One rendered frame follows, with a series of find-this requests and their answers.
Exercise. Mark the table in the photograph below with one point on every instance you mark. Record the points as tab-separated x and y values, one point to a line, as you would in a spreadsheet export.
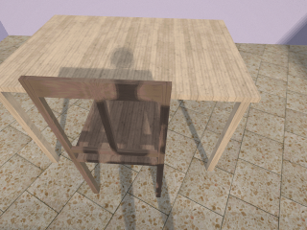
198	56

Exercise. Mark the chair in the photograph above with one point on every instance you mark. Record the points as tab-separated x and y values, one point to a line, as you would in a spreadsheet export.
127	123

